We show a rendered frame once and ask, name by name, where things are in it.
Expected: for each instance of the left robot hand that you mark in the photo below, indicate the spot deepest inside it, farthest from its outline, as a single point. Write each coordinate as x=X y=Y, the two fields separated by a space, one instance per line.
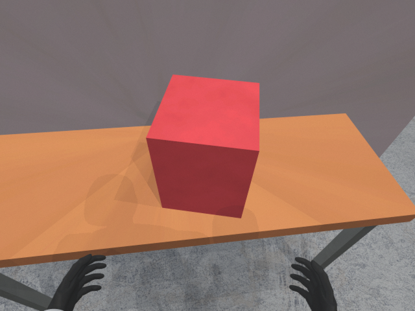
x=71 y=288

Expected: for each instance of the table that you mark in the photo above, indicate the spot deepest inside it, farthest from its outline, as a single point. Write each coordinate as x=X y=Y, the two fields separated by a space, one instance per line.
x=68 y=194

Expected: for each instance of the right robot hand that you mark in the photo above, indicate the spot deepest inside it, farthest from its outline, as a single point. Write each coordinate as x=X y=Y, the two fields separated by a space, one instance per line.
x=320 y=296

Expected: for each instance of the carton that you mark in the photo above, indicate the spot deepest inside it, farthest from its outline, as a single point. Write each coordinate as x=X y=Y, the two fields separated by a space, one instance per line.
x=204 y=144

